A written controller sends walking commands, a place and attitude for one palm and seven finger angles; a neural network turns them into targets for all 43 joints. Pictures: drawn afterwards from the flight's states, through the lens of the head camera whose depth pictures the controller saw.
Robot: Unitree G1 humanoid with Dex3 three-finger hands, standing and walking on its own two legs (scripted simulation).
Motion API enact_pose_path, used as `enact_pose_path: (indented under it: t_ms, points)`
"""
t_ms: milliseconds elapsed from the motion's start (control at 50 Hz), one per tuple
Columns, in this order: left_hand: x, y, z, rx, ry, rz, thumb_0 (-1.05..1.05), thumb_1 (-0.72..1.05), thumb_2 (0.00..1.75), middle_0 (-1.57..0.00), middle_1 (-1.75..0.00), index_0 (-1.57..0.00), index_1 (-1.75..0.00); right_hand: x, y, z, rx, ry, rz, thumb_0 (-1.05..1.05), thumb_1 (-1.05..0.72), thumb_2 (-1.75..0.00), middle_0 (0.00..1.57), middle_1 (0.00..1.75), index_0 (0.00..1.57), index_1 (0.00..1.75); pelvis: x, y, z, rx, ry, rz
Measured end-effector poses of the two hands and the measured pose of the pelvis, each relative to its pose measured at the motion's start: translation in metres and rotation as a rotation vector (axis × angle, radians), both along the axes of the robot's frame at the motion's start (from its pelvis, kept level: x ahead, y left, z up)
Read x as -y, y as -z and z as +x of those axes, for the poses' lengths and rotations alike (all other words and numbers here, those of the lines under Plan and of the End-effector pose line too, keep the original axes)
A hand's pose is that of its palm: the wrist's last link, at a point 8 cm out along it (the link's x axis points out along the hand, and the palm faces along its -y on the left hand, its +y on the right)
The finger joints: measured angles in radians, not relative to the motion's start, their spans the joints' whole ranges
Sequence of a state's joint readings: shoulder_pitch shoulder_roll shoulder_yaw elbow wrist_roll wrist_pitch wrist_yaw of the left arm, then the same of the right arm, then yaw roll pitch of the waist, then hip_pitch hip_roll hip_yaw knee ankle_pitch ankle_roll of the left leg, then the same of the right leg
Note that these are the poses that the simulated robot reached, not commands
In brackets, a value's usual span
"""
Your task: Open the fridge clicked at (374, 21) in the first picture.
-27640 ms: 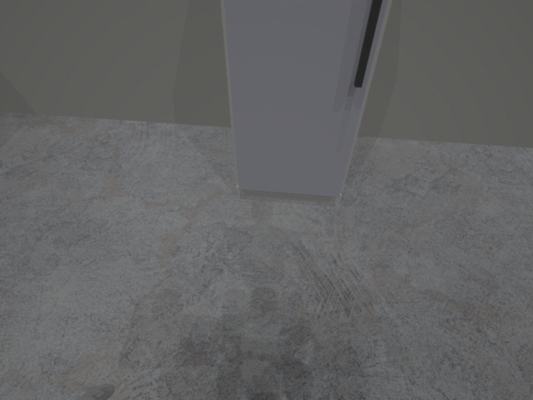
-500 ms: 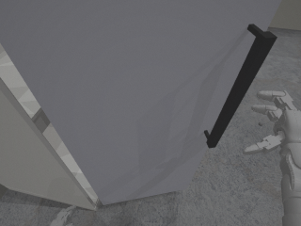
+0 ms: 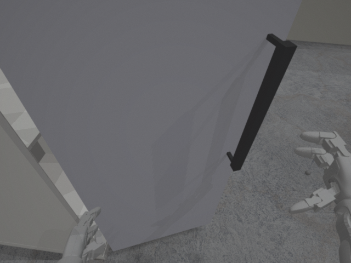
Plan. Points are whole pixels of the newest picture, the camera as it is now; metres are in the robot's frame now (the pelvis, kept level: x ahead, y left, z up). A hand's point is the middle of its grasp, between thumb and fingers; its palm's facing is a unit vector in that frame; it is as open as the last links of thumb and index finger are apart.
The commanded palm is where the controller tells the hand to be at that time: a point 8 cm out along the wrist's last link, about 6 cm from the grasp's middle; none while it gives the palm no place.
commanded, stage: draw the hand back to the body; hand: right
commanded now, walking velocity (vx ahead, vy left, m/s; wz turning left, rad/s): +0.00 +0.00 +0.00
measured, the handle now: (249, 116) +0.43 -0.17 +0.14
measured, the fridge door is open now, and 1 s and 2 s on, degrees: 67 67 67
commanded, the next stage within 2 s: step back with the hand held close in 1.68 s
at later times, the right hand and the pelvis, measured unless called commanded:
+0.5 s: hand (325, 188) +0.23 -0.26 +0.14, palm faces +0.04 +1.00 -0.08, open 14.6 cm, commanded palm +0.20 -0.30 +0.16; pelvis +0.00 +0.00 +0.00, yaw -1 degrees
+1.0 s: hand (348, 192) +0.21 -0.28 +0.16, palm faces +0.46 +0.83 -0.33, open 11.8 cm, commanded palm +0.16 -0.31 +0.18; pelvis +0.00 -0.01 +0.01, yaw +0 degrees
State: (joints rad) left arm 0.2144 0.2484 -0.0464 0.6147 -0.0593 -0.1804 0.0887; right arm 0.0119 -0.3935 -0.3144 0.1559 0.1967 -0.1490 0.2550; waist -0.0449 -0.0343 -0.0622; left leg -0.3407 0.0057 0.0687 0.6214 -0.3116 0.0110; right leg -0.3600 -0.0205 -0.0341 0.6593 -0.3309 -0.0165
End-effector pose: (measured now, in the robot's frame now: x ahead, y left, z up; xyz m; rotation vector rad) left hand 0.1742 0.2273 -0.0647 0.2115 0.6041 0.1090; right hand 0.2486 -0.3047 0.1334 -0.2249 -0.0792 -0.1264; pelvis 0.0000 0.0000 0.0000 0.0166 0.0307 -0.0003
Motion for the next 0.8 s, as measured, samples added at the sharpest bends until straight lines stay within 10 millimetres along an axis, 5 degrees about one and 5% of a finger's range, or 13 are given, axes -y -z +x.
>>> enact_pose_path:
  t_ms: [300,620,800]
  points:
    - [-0.01,-0.006,-0.007,0.076,-0.026,0.004,0.02,0.9,0.9,-0.2,-0.3,-0.2,-0.3,0.001,-0.013,-0.01,-0.043,-0.144,0.145,-0.01,0.55,-0.2,0.25,1.15,0.25,1.15,-0.004,-0.003,0.001,0.038,0.008,0.001]
    - [0.005,-0.018,0.0,0.162,0.033,0.001,0.02,0.9,0.9,-0.2,-0.3,-0.2,-0.3,0.001,-0.021,-0.054,-0.022,-0.089,0.12,-0.01,0.51,-0.22,0.25,1.13,0.25,1.13,0.001,-0.003,-0.007,0.072,0.02,0.004]
    - [0.02,-0.011,-0.003,0.055,0.077,0.0,0.02,0.9,0.9,-0.2,-0.3,-0.2,-0.3,0.004,-0.034,-0.074,0.087,0.263,-0.086,-0.01,0.29,-0.32,0.24,1.0,0.25,1.0,0.005,-0.009,-0.008,0.09,0.01,-0.001]
